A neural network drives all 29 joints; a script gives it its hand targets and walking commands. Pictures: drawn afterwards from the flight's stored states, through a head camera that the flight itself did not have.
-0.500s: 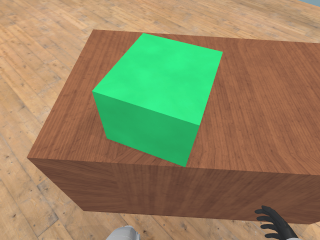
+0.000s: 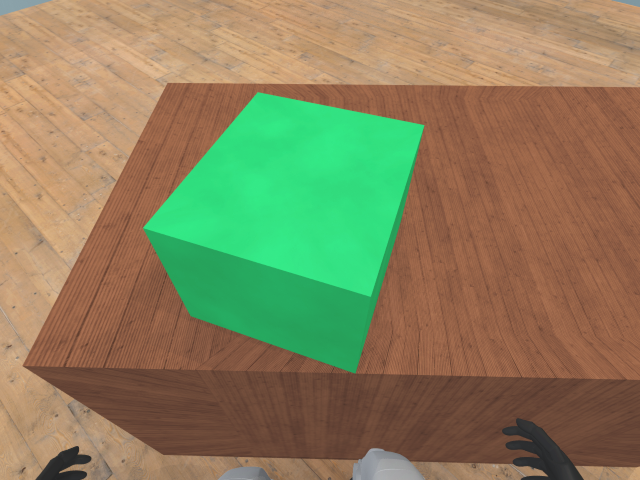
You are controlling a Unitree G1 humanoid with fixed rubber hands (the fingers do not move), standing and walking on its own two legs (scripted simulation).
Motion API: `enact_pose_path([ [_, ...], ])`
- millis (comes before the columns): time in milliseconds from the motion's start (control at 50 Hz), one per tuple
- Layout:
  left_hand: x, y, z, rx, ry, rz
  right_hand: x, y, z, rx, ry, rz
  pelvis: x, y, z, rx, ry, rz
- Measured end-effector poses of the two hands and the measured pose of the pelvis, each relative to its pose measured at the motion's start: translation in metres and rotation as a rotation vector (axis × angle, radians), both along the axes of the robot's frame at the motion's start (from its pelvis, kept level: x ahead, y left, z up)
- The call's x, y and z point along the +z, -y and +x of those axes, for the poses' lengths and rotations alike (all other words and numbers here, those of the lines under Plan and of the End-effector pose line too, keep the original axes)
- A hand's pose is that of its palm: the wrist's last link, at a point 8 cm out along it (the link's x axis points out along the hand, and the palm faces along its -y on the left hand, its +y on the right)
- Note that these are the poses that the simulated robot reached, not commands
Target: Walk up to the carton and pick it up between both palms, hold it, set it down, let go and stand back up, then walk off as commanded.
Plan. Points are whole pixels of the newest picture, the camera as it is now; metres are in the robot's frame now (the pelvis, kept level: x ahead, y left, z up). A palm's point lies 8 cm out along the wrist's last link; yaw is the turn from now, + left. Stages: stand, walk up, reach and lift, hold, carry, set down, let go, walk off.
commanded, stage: walk up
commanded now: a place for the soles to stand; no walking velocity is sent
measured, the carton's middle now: (303, 223) +0.45 +0.02 +0.02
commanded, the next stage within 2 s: none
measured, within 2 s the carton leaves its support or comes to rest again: neither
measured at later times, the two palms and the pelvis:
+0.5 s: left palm out of the picture +0.07 +0.35 -0.08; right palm (546, 474) +0.13 -0.27 -0.07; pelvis -0.01 +0.02 +0.00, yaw +2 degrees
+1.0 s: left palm (34, 465) +0.15 +0.35 -0.07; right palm (528, 433) +0.18 -0.27 -0.07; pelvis +0.03 +0.02 +0.00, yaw +3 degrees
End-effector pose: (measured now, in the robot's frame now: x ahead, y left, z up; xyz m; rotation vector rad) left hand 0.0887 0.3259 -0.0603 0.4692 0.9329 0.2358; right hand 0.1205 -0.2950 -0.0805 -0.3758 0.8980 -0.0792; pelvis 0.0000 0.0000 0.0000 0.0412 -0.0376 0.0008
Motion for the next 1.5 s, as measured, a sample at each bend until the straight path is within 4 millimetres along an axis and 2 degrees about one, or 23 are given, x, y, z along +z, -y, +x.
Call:
enact_pose_path([
  [100,0.006,-0.004,0.004,0.008,0.043,0.003,-0.005,-0.003,-0.005,0.025,-0.014,0.001,-0.002,-0.001,-0.007,0.026,0.006,-0.009],
  [280,-0.009,-0.018,-0.007,0.029,0.032,-0.044,-0.002,-0.014,-0.031,0.020,-0.051,-0.034,-0.005,-0.017,-0.014,0.038,0.024,-0.040],
  [400,-0.015,-0.020,-0.021,0.038,-0.006,-0.050,0.004,-0.018,-0.009,0.032,-0.008,-0.037,-0.005,-0.019,-0.011,0.038,0.019,-0.043],
  [480,-0.016,-0.022,-0.019,0.040,-0.017,-0.052,0.007,-0.022,0.007,0.040,0.015,-0.038,-0.004,-0.021,-0.007,0.037,0.013,-0.045],
  [600,-0.016,-0.021,-0.004,0.032,-0.010,-0.050,0.009,-0.023,0.027,0.047,0.025,-0.036,-0.004,-0.021,0.004,0.038,-0.002,-0.045],
  [820,-0.014,-0.024,0.040,0.021,0.024,-0.052,0.009,-0.027,0.056,0.059,0.011,-0.043,-0.004,-0.023,0.026,0.045,-0.033,-0.052],
  [920,-0.012,-0.025,0.055,0.018,0.047,-0.048,0.008,-0.028,0.054,0.057,-0.001,-0.045,-0.003,-0.025,0.028,0.045,-0.037,-0.054],
  [1000,-0.010,-0.025,0.059,0.017,0.060,-0.046,0.009,-0.029,0.055,0.058,0.010,-0.041,-0.004,-0.024,0.026,0.045,-0.034,-0.053],
  [1500,-0.011,-0.019,0.036,0.031,0.027,-0.046,0.008,-0.024,0.042,0.056,0.028,-0.034,-0.004,-0.017,0.010,0.045,-0.010,-0.044],
])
